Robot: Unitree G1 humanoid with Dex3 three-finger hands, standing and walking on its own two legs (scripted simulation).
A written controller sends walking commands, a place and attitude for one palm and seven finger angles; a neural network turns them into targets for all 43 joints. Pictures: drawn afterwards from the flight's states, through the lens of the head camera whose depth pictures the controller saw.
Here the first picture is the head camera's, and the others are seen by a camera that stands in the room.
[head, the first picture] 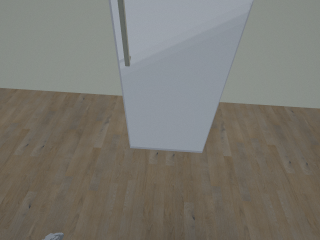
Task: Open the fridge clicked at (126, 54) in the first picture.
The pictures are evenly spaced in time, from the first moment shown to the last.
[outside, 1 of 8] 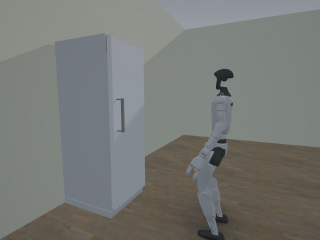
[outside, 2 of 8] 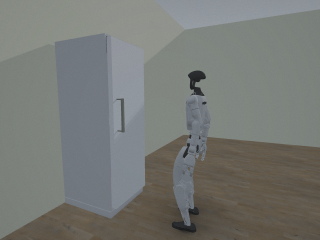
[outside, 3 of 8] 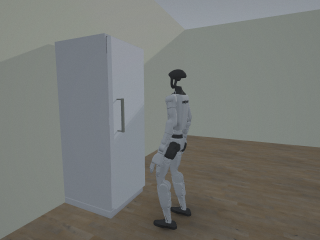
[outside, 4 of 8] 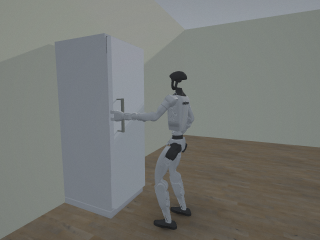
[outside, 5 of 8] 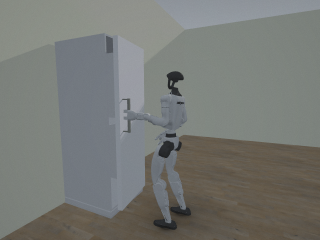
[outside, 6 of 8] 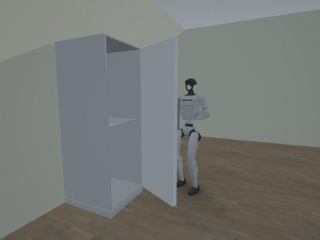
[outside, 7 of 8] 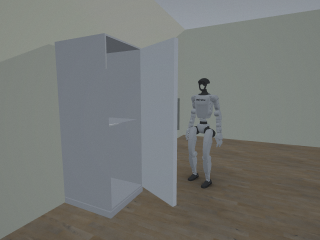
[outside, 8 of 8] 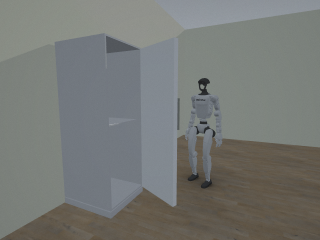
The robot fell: no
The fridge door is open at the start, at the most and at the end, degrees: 0 72 64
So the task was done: yes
